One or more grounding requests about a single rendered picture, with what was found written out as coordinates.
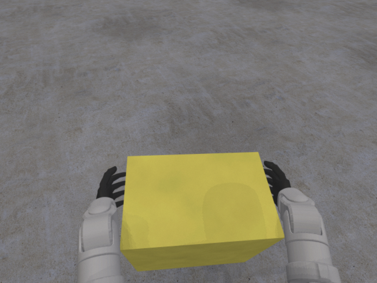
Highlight right robot forearm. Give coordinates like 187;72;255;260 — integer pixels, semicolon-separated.
277;187;341;283

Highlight left robot forearm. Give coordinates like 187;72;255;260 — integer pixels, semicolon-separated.
77;197;125;283

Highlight left robot hand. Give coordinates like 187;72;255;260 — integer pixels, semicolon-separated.
96;166;126;207

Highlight right robot hand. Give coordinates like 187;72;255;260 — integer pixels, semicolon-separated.
264;161;291;206

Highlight carton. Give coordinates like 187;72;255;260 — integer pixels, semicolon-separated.
120;152;285;272

